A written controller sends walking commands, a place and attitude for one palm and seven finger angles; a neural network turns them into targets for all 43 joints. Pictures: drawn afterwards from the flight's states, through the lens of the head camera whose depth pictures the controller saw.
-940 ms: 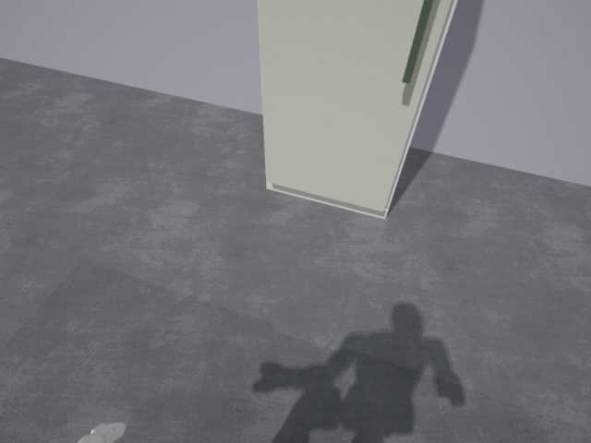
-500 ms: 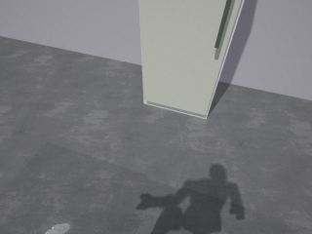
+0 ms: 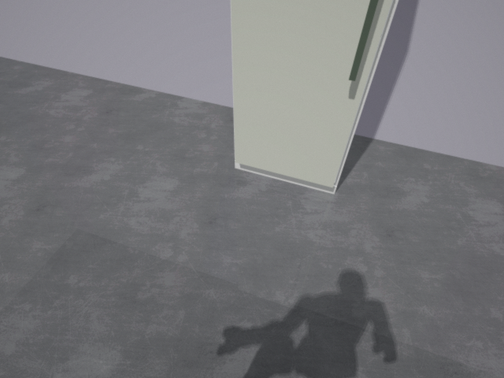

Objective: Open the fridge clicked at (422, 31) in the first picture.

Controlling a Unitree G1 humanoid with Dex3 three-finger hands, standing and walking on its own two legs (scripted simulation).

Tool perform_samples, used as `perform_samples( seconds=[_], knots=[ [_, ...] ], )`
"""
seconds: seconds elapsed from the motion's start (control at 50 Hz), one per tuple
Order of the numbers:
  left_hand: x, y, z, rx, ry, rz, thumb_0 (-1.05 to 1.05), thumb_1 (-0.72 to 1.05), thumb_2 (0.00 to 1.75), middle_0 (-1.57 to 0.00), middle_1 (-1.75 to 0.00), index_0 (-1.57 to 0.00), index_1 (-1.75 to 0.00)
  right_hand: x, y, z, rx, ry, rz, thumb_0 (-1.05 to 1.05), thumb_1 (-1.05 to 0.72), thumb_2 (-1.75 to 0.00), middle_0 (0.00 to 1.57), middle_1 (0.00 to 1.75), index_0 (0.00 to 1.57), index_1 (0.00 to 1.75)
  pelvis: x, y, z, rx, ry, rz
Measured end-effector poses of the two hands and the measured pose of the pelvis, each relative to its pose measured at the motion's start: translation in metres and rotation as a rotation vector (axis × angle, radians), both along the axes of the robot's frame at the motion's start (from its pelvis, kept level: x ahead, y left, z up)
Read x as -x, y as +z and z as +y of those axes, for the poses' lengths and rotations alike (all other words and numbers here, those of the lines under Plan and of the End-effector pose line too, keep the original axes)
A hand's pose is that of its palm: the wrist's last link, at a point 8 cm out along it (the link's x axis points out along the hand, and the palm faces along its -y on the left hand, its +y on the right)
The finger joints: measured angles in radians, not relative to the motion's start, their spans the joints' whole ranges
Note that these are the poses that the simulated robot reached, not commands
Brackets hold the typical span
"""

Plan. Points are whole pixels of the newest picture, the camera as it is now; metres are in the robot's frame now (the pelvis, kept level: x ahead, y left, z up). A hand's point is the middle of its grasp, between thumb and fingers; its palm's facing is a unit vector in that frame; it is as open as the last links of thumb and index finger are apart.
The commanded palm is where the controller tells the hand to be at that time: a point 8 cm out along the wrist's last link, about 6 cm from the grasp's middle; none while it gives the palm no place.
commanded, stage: stand and wait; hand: right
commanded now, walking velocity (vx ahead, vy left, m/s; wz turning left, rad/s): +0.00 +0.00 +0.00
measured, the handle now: (371, 8) +1.14 -0.31 +0.17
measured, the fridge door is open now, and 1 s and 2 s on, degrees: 0 0 0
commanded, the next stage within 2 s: look at it before walking up in 0.18 s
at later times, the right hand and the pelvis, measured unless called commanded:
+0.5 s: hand out of the picture +0.06 -0.25 -0.16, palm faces -0.03 +0.94 -0.33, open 7.4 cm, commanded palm none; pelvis +0.00 +0.00 +0.00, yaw +0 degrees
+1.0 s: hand out of the picture +0.07 -0.24 -0.16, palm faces -0.03 +0.94 -0.33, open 7.4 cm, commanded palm none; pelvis +0.01 +0.00 +0.00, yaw +1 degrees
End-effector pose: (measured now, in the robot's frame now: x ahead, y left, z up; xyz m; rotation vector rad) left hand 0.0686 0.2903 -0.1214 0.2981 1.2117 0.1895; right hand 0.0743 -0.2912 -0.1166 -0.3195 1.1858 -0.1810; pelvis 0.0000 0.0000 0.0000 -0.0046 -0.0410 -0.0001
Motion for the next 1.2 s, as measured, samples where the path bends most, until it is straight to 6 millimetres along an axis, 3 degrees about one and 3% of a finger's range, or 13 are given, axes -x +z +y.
perform_samples(
  seconds=[0.42,0.96,1.08,1.2],
  knots=[
    [0.006,0.002,-0.002,-0.006,0.003,0.012,0.01,0.91,0.90,-0.21,-0.30,-0.20,-0.30,0.015,-0.004,-0.002,-0.009,-0.007,0.037,0.01,-0.90,-0.90,0.21,0.30,0.20,0.30,0.004,0.001,-0.003,-0.001,0.002,0.004],
    [-0.008,0.002,-0.002,-0.004,-0.006,-0.005,0.01,0.91,0.90,-0.21,-0.30,-0.20,-0.30,0.004,-0.001,-0.001,0.001,-0.008,0.019,0.01,-0.90,-0.90,0.21,0.30,0.20,0.30,-0.003,0.001,-0.002,-0.001,0.003,0.007],
    [0.005,-0.011,-0.019,0.040,0.026,0.032,0.00,0.91,0.90,-0.20,-0.30,-0.20,-0.30,0.016,-0.018,0.017,-0.058,-0.019,0.079,0.00,-0.90,-0.90,0.20,0.30,0.20,0.29,-0.018,-0.004,-0.003,-0.006,0.031,0.015],
    [0.030,-0.030,-0.044,0.088,0.099,0.123,0.00,0.91,0.90,-0.20,-0.30,-0.20,-0.30,0.035,-0.041,0.041,-0.141,-0.047,0.194,0.00,-0.90,-0.90,0.20,0.30,0.20,0.29,-0.047,-0.016,-0.006,-0.017,0.056,0.030]
  ],
)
